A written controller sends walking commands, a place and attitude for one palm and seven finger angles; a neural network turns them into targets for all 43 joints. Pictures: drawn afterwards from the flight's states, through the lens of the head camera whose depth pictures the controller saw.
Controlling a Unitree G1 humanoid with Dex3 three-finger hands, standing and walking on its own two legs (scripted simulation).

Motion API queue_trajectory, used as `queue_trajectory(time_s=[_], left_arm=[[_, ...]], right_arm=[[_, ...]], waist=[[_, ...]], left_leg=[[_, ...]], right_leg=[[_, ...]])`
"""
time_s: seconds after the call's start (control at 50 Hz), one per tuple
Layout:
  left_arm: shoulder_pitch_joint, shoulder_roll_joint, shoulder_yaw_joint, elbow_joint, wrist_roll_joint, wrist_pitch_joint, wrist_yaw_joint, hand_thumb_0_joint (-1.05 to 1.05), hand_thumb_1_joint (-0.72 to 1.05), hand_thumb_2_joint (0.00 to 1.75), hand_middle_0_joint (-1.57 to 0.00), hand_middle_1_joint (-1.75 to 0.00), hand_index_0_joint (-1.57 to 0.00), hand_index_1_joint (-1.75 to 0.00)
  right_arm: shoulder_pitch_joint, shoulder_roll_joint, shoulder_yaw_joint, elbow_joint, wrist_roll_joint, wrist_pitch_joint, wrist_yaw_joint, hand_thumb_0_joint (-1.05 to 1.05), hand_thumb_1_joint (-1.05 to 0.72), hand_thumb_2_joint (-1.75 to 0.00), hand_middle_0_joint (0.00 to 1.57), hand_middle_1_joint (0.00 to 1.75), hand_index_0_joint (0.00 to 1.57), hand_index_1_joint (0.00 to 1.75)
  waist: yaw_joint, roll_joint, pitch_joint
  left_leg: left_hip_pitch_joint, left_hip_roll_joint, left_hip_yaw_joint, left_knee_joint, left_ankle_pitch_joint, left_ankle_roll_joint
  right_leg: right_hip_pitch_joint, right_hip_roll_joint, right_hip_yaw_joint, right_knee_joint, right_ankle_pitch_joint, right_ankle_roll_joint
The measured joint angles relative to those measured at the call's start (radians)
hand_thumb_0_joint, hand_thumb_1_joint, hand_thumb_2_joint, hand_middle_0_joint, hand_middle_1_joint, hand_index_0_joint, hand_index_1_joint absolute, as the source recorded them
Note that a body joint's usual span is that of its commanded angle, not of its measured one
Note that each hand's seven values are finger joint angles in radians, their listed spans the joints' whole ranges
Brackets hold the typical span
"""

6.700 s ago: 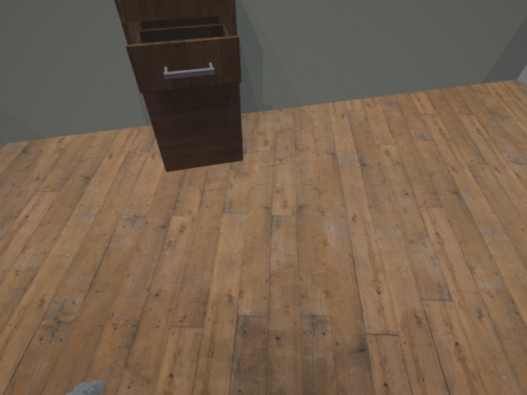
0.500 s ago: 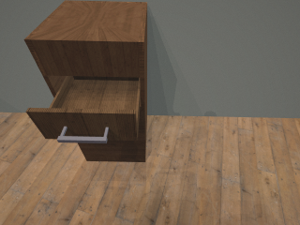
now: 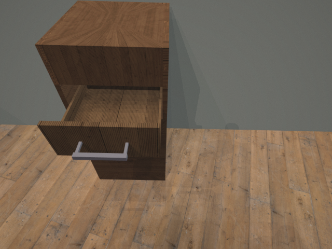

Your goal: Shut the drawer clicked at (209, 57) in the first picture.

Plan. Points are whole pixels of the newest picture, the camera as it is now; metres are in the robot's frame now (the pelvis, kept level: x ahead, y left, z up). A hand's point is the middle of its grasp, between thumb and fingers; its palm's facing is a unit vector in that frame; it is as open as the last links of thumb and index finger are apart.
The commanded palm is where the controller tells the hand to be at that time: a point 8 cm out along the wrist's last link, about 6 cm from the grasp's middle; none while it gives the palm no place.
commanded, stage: come to a stop and stand still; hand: left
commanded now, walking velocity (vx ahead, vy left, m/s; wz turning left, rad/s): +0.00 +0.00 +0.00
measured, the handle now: (101, 151) +0.43 +0.25 -0.09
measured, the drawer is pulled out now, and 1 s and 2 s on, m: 0.21 0.21 0.21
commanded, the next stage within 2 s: look again from close up in 0.20 s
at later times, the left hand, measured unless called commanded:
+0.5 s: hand out of the picture +0.05 +0.21 -0.17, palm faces +0.02 -0.96 -0.28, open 7.4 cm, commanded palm none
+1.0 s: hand out of the picture +0.05 +0.22 -0.16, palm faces -0.02 -0.96 -0.28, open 7.4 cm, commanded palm none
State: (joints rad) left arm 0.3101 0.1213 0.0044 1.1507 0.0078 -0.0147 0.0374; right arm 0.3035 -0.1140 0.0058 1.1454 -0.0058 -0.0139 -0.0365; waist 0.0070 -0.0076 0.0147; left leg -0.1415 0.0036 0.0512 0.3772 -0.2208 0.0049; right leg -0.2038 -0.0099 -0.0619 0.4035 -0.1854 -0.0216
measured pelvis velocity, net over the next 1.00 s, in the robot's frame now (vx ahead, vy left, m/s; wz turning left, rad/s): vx -0.01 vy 0.01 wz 0.00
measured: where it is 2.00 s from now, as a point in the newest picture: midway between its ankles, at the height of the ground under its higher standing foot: outside the picture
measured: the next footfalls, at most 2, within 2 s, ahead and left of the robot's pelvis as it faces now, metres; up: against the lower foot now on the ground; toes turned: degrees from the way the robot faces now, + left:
none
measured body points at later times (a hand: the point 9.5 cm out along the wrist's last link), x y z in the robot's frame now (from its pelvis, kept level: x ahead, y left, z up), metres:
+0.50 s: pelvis +0.01 +0.00 -0.01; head +0.01 -0.01 +0.44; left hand +0.05 +0.26 -0.15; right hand +0.05 -0.26 -0.16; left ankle -0.01 +0.11 -0.74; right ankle +0.02 -0.10 -0.74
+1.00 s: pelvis -0.01 +0.01 +0.00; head -0.01 +0.00 +0.45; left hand +0.05 +0.27 -0.14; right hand +0.05 -0.26 -0.15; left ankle -0.01 +0.11 -0.74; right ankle +0.02 -0.10 -0.74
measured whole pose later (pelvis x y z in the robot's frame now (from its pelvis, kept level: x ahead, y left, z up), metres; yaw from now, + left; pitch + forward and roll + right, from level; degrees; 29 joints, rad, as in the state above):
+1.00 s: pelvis -0.01 +0.01 +0.00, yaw +0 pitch -2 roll +0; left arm 0.20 0.26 -0.02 1.05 0.01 -0.01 0.02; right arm 0.18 -0.27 0.02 1.07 -0.01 0.00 0.00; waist 0.00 0.00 0.04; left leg -0.14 0.00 0.05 0.40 -0.22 0.01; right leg -0.19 -0.01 -0.06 0.41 -0.18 -0.01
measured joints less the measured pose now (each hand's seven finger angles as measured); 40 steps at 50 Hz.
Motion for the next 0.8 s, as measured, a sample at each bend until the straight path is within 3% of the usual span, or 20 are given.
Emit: queue_trajectory(time_s=[0.32, 0.48, 0.64, 0.8], left_arm=[[-0.041, 0.048, -0.005, -0.018, 0.002, -0.003, -0.006, 0.0, 0.91, 0.89, -0.2, -0.3, -0.2, -0.3], [-0.043, 0.108, -0.002, -0.106, 0.005, -0.013, -0.003, 0.0, 0.9, 0.89, -0.2, -0.3, -0.2, -0.3], [-0.111, 0.153, -0.004, -0.145, -0.001, -0.008, -0.007, 0.0, 0.91, 0.89, -0.2, -0.3, -0.2, -0.3], [-0.146, 0.164, -0.016, -0.15, 0.0, 0.002, -0.019, 0.0, 0.9, 0.89, -0.2, -0.3, -0.2, -0.3]], right_arm=[[-0.028, -0.05, -0.002, -0.011, -0.001, 0.004, 0.008, 0.01, -0.91, -0.9, 0.2, 0.3, 0.2, 0.29], [-0.035, -0.117, -0.024, -0.112, -0.01, 0.006, 0.014, 0.01, -0.9, -0.9, 0.2, 0.3, 0.2, 0.29], [-0.109, -0.169, -0.015, -0.137, -0.01, 0.004, 0.016, 0.01, -0.91, -0.9, 0.2, 0.3, 0.2, 0.29], [-0.159, -0.181, 0.003, -0.138, -0.012, 0.009, 0.028, 0.01, -0.9, -0.9, 0.2, 0.3, 0.2, 0.29]], waist=[[-0.006, 0.003, 0.021], [-0.021, 0.023, -0.017], [-0.011, 0.017, -0.012], [-0.006, 0.015, 0.004]], left_leg=[[0.028, -0.003, 0.002, -0.017, -0.002, 0.001], [-0.044, 0.009, -0.014, 0.126, -0.082, -0.002], [-0.008, 0.005, -0.008, 0.111, -0.074, 0.003], [0.004, 0.0, -0.001, 0.06, -0.032, 0.006]], right_leg=[[0.02, -0.002, 0.002, -0.002, -0.009, 0.001], [-0.027, 0.003, -0.013, 0.097, -0.072, -0.005], [0.003, -0.001, -0.007, 0.092, -0.066, 0.0], [0.012, -0.003, 0.0, 0.046, -0.025, 0.004]])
